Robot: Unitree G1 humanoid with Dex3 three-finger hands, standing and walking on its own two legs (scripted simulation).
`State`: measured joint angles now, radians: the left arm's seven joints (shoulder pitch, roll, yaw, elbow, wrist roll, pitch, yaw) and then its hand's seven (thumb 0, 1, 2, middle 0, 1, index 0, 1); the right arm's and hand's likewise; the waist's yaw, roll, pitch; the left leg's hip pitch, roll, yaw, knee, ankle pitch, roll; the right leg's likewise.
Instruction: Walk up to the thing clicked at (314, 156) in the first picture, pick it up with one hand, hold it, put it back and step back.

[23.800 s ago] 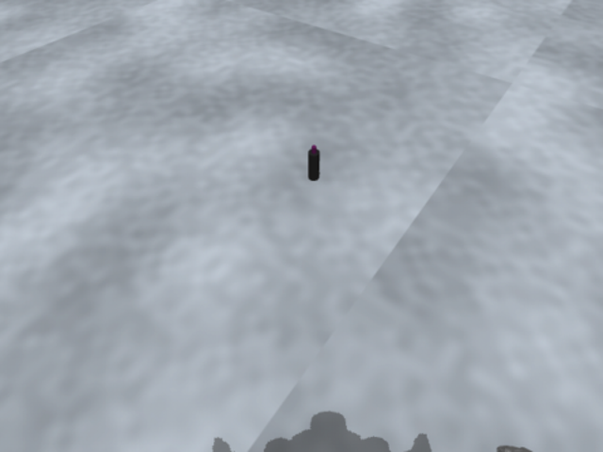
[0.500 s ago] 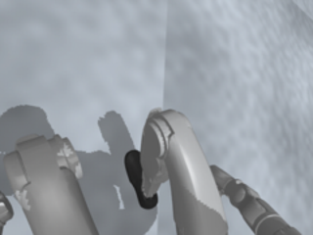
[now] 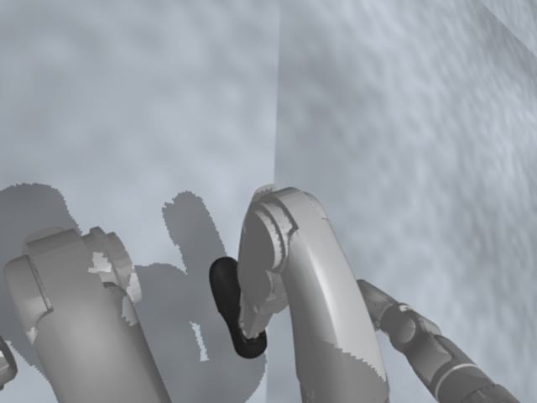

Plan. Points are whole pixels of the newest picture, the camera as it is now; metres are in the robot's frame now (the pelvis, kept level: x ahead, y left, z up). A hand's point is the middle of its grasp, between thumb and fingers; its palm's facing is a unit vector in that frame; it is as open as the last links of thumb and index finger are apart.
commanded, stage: open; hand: left
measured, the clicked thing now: out of the picture +0.42 +0.30 -0.18
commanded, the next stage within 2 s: withdraw in 0.28 s
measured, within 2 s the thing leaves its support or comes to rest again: neither
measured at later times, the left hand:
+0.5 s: hand out of the picture +0.42 +0.30 -0.16, palm faces +0.39 -0.92 +0.01, open 15.4 cm
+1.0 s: hand out of the picture +0.37 +0.39 -0.05, palm faces +0.37 -0.90 -0.21, open 17.3 cm
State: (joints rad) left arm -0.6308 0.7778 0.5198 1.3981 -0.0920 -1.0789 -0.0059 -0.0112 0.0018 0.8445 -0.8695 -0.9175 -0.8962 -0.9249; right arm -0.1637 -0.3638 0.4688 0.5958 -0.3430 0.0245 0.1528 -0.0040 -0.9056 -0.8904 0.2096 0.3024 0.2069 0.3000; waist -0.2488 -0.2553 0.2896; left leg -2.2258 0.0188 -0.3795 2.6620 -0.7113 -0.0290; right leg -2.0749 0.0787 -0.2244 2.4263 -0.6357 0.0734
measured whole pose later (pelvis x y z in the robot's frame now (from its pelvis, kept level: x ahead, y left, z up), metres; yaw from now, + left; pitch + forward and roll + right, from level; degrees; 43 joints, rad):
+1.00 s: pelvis +0.00 +0.00 +0.04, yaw +4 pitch +23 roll -13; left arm -0.55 0.74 0.51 1.04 0.00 -0.58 -0.15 -0.01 -0.51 0.05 -0.07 -0.07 -0.08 -0.06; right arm -0.01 -0.30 0.21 0.59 -0.11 0.11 0.09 0.00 -0.91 -0.90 0.21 0.30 0.21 0.30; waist -0.14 -0.10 0.02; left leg -2.23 0.04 -0.24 2.48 -0.68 0.00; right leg -2.10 0.04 -0.14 2.32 -0.65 0.04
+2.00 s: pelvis +0.09 +0.00 +0.41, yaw +16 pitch +14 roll -3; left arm 0.33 0.25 0.04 0.14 -0.02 0.26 0.19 -0.01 -0.55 0.04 -0.06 -0.05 -0.06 -0.05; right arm 0.27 -0.21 0.03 0.50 0.05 -0.01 -0.17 0.01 -0.90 -0.90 0.21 0.30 0.21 0.30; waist -0.05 0.03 -0.17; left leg -0.87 0.05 -0.04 1.14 -0.52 -0.02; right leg -0.81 -0.01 -0.05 1.08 -0.52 0.02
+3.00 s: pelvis +0.10 -0.01 +0.44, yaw +16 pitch +7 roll -1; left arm 0.46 0.19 -0.01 0.01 -0.02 0.27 0.13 -0.01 -0.59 0.02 -0.05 -0.05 -0.05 -0.05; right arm 0.28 -0.21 0.02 0.51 0.02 -0.11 -0.17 0.01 -0.90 -0.90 0.21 0.30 0.21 0.30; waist -0.03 0.04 -0.10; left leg -0.63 0.05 -0.04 0.95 -0.46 -0.04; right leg -0.58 -0.01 -0.06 0.93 -0.47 0.00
